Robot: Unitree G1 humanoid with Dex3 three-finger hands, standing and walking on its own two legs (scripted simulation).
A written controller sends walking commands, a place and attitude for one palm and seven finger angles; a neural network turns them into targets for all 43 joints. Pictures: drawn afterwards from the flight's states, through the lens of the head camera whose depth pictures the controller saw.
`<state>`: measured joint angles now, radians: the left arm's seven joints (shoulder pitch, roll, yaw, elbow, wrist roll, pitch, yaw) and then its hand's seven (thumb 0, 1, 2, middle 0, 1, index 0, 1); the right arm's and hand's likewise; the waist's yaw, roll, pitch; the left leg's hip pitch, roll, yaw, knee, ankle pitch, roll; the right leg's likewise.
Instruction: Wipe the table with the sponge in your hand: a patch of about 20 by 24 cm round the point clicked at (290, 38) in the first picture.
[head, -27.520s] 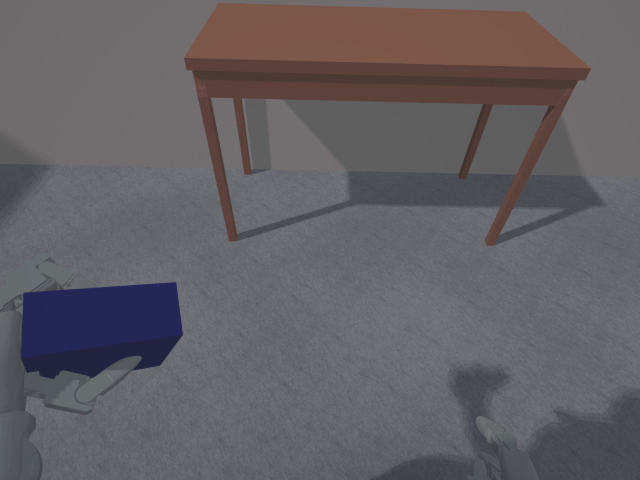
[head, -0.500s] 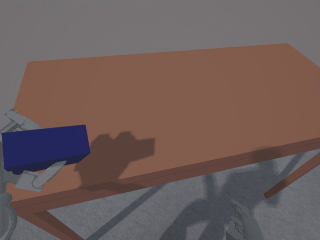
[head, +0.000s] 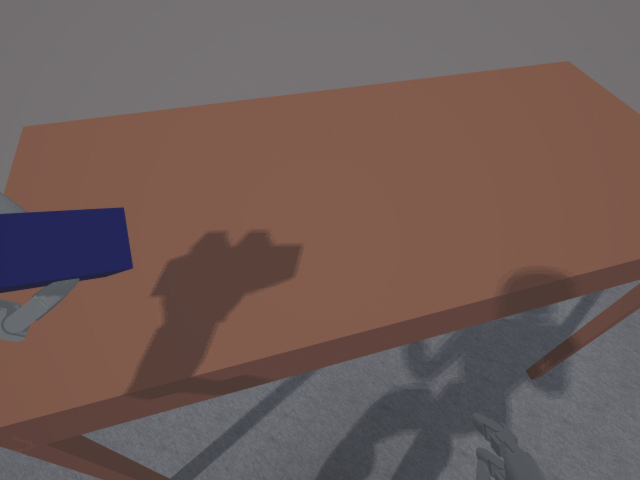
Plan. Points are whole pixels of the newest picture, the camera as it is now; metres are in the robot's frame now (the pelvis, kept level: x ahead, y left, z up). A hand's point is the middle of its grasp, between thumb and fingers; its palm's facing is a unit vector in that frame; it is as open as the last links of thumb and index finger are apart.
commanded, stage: come to a stop and stand still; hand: left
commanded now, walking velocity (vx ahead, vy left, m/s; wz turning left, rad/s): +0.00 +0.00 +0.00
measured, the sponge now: (64, 251) +0.27 +0.25 +0.19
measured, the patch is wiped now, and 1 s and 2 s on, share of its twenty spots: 0.00 0.00 0.00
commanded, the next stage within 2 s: look again from close up in 0.04 s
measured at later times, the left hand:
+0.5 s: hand out of the picture +0.17 +0.31 +0.17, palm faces +0.47 -0.83 -0.30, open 9.1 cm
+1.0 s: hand (113, 345) +0.20 +0.19 +0.16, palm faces +0.26 -0.89 -0.37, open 9.1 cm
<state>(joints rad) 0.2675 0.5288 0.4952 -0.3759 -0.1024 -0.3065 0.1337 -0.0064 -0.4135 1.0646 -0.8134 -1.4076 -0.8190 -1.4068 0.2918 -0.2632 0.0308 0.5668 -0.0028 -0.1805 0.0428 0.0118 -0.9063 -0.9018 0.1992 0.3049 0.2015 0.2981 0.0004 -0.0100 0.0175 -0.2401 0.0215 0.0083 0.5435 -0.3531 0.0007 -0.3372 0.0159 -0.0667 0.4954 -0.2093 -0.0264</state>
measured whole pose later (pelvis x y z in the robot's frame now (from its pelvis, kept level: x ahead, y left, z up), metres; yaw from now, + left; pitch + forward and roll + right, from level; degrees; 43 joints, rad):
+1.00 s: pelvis -0.04 -0.04 -0.02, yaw -2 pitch +0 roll +0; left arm 0.43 0.47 0.39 -0.55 -0.14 -0.24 0.09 -0.01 -0.42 1.07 -0.82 -1.41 -0.82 -1.41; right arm 0.21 -0.21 -0.03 0.60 0.03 -0.12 0.07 0.01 -0.91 -0.90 0.20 0.30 0.20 0.30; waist 0.00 -0.07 0.08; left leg -0.44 0.05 0.01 1.00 -0.50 -0.02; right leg -0.38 0.09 -0.04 0.69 -0.32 -0.10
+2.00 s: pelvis -0.01 -0.06 +0.00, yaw -9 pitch -2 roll +1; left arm 0.45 0.38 0.36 -0.51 -0.06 -0.15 0.13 -0.01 -0.42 1.07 -0.82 -1.41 -0.82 -1.41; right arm 0.15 -0.22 -0.01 0.60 0.03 -0.06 -0.02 0.01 -0.91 -0.90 0.19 0.30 0.20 0.30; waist 0.01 0.00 0.08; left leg -0.36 0.02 0.02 0.88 -0.40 0.02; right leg -0.22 0.09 -0.07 0.48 -0.24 -0.12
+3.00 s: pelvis +0.01 +0.03 +0.01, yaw -10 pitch -2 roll -2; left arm 0.44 0.34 0.32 -0.47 -0.06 -0.09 0.13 -0.01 -0.42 1.07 -0.82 -1.41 -0.82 -1.41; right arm 0.18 -0.20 0.03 0.58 0.01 -0.08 -0.04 0.01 -0.91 -0.90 0.20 0.30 0.20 0.30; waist 0.02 0.03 0.08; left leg -0.23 0.02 0.06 0.44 -0.18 0.03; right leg -0.14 0.00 -0.02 0.36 -0.18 0.01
